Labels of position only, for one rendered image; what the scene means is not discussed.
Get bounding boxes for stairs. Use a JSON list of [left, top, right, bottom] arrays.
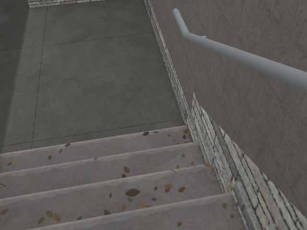
[[0, 126, 247, 230]]

